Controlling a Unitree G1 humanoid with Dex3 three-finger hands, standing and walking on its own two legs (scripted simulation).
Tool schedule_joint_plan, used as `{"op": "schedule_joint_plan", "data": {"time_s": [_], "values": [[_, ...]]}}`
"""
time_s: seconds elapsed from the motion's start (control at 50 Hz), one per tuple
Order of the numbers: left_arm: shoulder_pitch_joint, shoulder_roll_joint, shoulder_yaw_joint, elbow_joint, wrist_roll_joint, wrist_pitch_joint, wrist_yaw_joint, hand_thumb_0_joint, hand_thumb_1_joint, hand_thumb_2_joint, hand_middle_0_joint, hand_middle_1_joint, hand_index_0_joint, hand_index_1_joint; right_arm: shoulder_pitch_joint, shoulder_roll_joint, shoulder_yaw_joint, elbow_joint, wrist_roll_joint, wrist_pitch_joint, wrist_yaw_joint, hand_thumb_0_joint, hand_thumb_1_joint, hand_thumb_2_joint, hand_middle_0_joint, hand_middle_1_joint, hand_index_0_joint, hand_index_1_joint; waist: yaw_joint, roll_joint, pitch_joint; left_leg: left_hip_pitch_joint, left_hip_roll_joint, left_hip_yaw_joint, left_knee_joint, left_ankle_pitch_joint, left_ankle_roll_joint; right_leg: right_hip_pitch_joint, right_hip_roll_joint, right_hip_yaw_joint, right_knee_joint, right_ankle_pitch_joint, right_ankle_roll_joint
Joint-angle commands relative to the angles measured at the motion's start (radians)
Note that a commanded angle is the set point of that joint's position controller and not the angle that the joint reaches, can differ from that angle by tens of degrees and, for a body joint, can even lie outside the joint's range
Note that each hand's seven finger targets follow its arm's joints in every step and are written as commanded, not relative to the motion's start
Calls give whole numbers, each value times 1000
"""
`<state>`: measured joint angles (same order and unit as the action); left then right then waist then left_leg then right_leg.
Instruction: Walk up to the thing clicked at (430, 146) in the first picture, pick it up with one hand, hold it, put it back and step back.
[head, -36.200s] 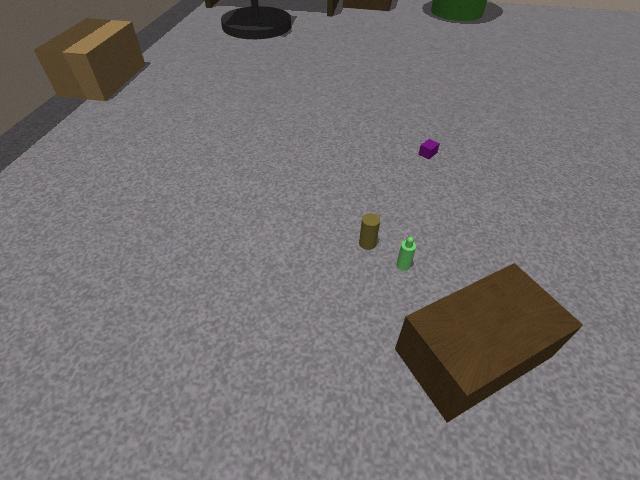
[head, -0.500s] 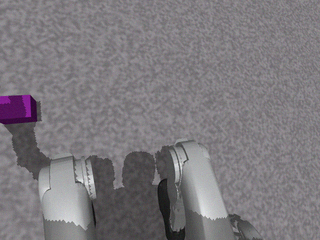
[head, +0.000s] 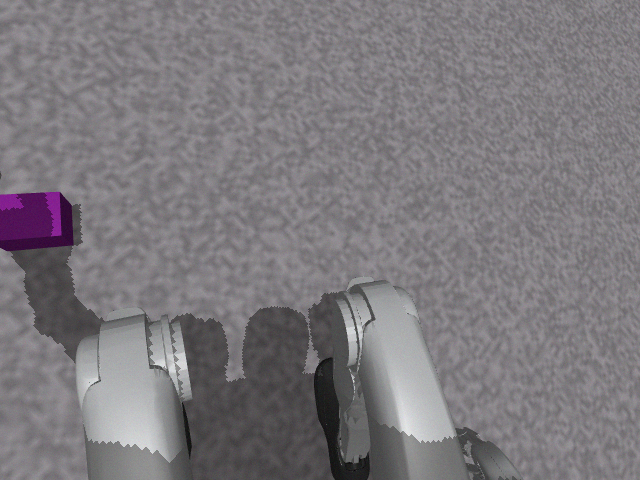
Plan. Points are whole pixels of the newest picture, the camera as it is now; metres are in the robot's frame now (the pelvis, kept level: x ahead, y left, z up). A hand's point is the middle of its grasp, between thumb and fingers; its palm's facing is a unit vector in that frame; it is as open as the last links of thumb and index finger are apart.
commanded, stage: approach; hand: left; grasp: from above
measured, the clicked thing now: (33, 221) +0.47 +0.34 -0.29
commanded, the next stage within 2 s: close in in 0.78 s
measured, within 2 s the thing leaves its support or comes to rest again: neither
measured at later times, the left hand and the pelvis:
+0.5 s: hand (22, 187) +0.47 +0.31 -0.15, palm faces -0.41 -0.06 -0.91, open 12.9 cm; pelvis +0.00 +0.00 +0.01, yaw +0 degrees
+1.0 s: hand out of the picture +0.45 +0.34 -0.16, palm faces -0.49 -0.08 -0.87, open 12.7 cm; pelvis +0.00 +0.00 +0.00, yaw +0 degrees
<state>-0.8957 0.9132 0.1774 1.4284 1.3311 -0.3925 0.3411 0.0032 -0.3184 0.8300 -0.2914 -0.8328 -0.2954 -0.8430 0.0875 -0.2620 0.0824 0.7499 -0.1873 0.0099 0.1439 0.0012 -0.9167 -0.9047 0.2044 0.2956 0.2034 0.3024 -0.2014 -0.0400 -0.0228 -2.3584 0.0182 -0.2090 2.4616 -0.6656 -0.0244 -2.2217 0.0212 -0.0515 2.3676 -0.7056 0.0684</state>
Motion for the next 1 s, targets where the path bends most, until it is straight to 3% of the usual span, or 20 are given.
{"op": "schedule_joint_plan", "data": {"time_s": [0.0, 0.06, 0.08, 0.1, 0.14, 0.18, 0.26, 0.32, 0.38, 0.44, 0.5, 0.52, 0.56, 0.62, 0.68, 0.8, 0.84, 0.88, 0.94, 0.98], "values": [[-284, 298, 36, -150, -22, -3, 37, 0, -342, 830, -276, -840, -274, -842, 171, -268, -85, -18, 4, 0, -16, 0, -912, -903, 200, 300, 200, 300, 4, 340, -639, 553, -10, 138, -247, 133, 43, 229, 29, -122, -234, 194, -91], [-275, 314, 55, -158, -23, -4, 40, 0, -338, 827, -276, -844, -276, -845, 176, -267, -84, -15, 4, 1, -15, 0, -912, -902, 200, 300, 200, 300, 18, 353, -651, 565, -13, 140, -253, 151, 42, 242, 27, -121, -229, 203, -92], [-255, 294, 43, -123, -22, 0, 39, 0, -416, 907, -285, -790, -248, -830, 176, -264, -83, -13, 4, -1, -14, 0, -914, -903, 200, 300, 200, 300, 12, 338, -632, 566, -12, 135, -254, 148, 42, 225, 27, -125, -224, 197, -93], [-267, 284, 36, -142, -23, -1, 38, 0, -350, 844, -257, -853, -256, -854, 172, -267, -84, -15, 5, 1, -15, 0, -903, -895, 200, 300, 200, 300, 13, 351, -644, 578, -11, 133, -260, 150, 41, 221, 27, -128, -225, 197, -94], [-300, 263, 4, -154, -13, 1, 33, 0, -351, 842, -257, -866, -258, -865, 182, -264, -82, -13, 4, -2, -13, 0, -908, -897, 200, 300, 200, 300, -11, 358, -642, 591, -7, 133, -251, 165, 42, 225, 28, -126, -232, 218, -93], [-336, 258, 2, -179, -22, 0, 37, 0, -349, 843, -260, -861, -260, -861, 193, -267, -88, -6, 10, -2, -14, 0, -908, -897, 200, 300, 200, 300, -15, 361, -661, 592, -9, 131, -253, 164, 40, 221, 27, -125, -231, 218, -92], [-415, 167, -72, -162, -20, 11, 51, 0, -371, 855, -239, -887, -242, -885, 215, -265, -87, -1, 13, -11, -15, 0, -908, -897, 200, 300, 200, 300, -64, 378, -640, 609, -1, 123, -259, 141, 35, 187, 27, -134, -239, 208, -95], [-467, 160, -86, -137, -9, 35, 80, 0, -380, 867, -236, -900, -238, -898, 230, -267, -79, 1, 12, -19, -20, 0, -909, -898, 200, 300, 200, 300, -72, 381, -658, 599, -3, 130, -260, 139, 35, 202, 30, -130, -254, 216, -95], [-455, 167, -80, -68, 8, 76, 107, 0, -373, 865, -250, -878, -248, -880, 234, -266, -64, -4, 9, -26, -23, 0, -908, -897, 200, 300, 200, 300, -69, 393, -648, 597, -5, 134, -269, 160, 36, 210, 29, -132, -247, 236, -96], [-440, 220, -45, -7, 17, 124, 123, 0, -351, 849, -271, -857, -269, -860, 235, -269, -51, -23, 13, -28, -26, 0, -909, -897, 200, 300, 200, 300, -55, 398, -657, 576, -9, 146, -272, 187, 40, 240, 26, -124, -241, 265, -96], [-404, 223, -46, 47, 3, 167, 116, 0, -342, 844, -286, -826, -280, -833, 223, -273, -40, -41, 19, -33, -28, 0, -907, -897, 200, 300, 200, 300, -64, 354, -630, 546, -8, 147, -263, 175, 50, 246, 28, -118, -246, 262, -93], [-419, 244, -38, 7, -7, 173, 111, 0, -334, 834, -288, -833, -285, -836, 221, -272, -29, -51, 17, -35, -27, 0, -908, -897, 200, 300, 200, 300, -62, 368, -653, 541, -9, 151, -261, 185, 53, 283, 29, -112, -251, 278, -89], [-363, 291, -7, 11, -23, 187, 96, 0, -320, 824, -307, -797, -300, -805, 206, -276, -35, -65, 27, -37, -30, 0, -908, -897, 200, 300, 200, 300, -27, 360, -669, 536, -10, 155, -269, 175, 53, 289, 28, -108, -248, 258, -93], [-344, 298, -13, -31, -51, 181, 55, 0, -319, 813, -308, -803, -304, -809, 195, -268, -32, -76, 35, -36, -30, 0, -908, -897, 200, 300, 200, 300, -30, 337, -664, 487, -9, 159, -265, 133, 58, 322, 34, -100, -258, 220, -91], [-326, 343, 16, -95, -80, 158, 21, 0, -325, 809, -298, -807, -296, -809, 205, -271, -35, -80, 38, -33, -33, 0, -908, -896, 200, 300, 200, 300, -17, 324, -679, 474, -9, 163, -250, 140, 59, 359, 33, -89, -265, 222, -84], [-385, 252, -31, -189, -95, 69, -45, 0, -330, 826, -304, -810, -298, -817, 255, -281, -55, -41, 24, -21, -27, 0, -911, -898, 200, 300, 200, 300, -76, 323, -627, 503, -5, 137, -232, 124, 45, 298, 29, -116, -274, 198, -89], [-418, 203, -67, -204, -95, 37, -46, 0, -313, 861, -316, -833, -308, -841, 266, -273, -57, -30, 20, -18, -24, 0, -909, -897, 200, 300, 200, 300, -93, 336, -642, 530, -1, 127, -237, 114, 42, 290, 31, -123, -269, 194, -87], [-417, 196, -78, -188, -88, 18, -34, 0, -326, 838, -283, -845, -287, -840, 267, -282, -58, -24, 15, -14, -24, 0, -908, -898, 200, 300, 200, 300, -91, 345, -634, 543, 0, 126, -232, 127, 39, 277, 31, -131, -268, 202, -87], [-365, 188, -86, -103, -59, 16, -6, 0, -359, 841, -254, -860, -260, -854, 258, -280, -50, -24, 13, -7, -19, 0, -909, -898, 200, 300, 200, 300, -70, 358, -610, 591, 2, 120, -244, 170, 35, 245, 32, -142, -252, 225, -92], [-383, 221, -62, -102, -35, 12, 26, 0, -330, 883, -272, -878, -275, -875, 250, -283, -42, -28, 9, -3, -19, 0, -905, -897, 200, 300, 200, 300, -65, 387, -631, 607, 0, 116, -249, 196, 32, 254, 33, -150, -236, 247, -94]]}}
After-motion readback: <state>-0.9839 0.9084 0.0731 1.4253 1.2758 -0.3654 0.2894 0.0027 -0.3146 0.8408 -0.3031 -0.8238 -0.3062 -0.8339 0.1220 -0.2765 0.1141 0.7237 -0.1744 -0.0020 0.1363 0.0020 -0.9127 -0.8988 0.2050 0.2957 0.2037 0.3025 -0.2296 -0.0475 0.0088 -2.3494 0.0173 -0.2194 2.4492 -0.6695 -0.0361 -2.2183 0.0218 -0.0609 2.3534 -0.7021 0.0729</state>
